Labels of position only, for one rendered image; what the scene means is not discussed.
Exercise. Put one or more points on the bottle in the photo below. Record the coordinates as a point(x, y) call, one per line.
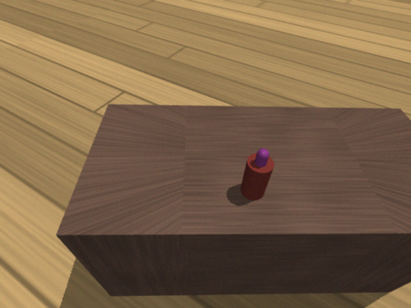
point(257, 173)

